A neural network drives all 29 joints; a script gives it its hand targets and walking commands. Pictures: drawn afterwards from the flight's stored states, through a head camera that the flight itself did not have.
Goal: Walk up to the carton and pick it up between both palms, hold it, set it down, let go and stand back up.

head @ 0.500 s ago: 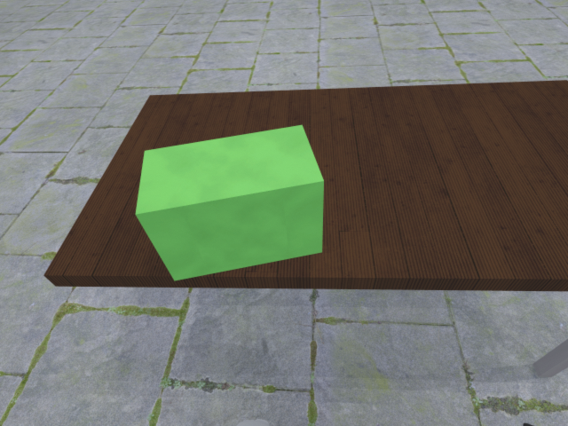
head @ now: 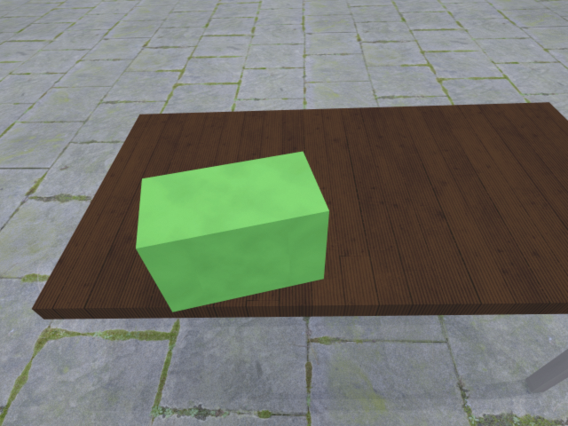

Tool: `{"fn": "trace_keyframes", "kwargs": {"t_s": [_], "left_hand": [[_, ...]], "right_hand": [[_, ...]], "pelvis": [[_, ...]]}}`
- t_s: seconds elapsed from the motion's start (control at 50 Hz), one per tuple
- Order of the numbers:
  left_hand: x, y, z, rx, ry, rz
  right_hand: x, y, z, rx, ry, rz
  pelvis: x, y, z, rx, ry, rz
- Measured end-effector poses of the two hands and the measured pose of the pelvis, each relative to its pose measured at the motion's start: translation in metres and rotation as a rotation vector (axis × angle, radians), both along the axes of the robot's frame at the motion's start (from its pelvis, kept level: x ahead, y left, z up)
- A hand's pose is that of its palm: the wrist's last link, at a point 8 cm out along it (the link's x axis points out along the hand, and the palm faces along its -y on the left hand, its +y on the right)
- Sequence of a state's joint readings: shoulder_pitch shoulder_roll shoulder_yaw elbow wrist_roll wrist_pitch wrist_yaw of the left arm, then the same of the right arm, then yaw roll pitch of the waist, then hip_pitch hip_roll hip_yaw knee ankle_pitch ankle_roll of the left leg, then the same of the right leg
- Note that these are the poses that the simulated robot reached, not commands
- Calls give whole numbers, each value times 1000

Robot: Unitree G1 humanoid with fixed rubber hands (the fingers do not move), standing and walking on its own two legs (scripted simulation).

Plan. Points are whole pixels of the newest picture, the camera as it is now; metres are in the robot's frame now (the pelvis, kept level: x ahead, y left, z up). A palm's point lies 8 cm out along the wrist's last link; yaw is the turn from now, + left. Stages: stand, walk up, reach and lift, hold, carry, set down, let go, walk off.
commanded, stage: walk up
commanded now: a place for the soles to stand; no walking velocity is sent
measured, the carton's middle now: (237, 231) +0.47 +0.13 -0.02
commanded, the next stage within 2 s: none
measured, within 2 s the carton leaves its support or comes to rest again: neither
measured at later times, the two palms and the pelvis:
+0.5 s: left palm out of the picture +0.10 +0.32 -0.10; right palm out of the picture +0.09 -0.30 -0.09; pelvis +0.00 +0.02 +0.00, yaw +0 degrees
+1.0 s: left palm out of the picture +0.03 +0.42 -0.13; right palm out of the picture +0.07 -0.21 -0.13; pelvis +0.00 +0.10 -0.02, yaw +3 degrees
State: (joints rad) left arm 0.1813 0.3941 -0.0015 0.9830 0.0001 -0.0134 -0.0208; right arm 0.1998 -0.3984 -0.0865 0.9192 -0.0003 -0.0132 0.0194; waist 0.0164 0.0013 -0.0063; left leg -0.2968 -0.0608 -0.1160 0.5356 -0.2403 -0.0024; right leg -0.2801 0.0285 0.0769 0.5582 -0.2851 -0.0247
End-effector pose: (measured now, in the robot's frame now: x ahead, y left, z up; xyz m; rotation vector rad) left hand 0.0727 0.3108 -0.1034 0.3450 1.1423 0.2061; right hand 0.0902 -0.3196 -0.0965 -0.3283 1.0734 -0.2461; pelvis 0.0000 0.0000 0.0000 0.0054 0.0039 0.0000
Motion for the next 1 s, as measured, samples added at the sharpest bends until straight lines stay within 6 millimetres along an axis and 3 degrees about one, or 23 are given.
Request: {"fn": "trace_keyframes", "kwargs": {"t_s": [0.1,0.2,0.72,0.84,1.0], "left_hand": [[24,6,1,-9,-37,-18],[35,9,2,-14,-61,-28],[21,16,1,0,-50,-8],[-15,42,-2,71,12,22],[-42,107,-22,82,81,48]], "right_hand": [[3,7,5,-10,-6,0],[2,12,7,-15,-4,2],[-4,19,7,-14,23,11],[-12,39,-4,23,72,-12],[-15,107,-34,64,129,20]], "pelvis": [[5,8,1,-11,6,0],[4,13,2,-17,6,1],[1,18,3,-24,1,0],[3,37,0,-23,-31,14],[1,97,-21,-28,-48,55]]}}
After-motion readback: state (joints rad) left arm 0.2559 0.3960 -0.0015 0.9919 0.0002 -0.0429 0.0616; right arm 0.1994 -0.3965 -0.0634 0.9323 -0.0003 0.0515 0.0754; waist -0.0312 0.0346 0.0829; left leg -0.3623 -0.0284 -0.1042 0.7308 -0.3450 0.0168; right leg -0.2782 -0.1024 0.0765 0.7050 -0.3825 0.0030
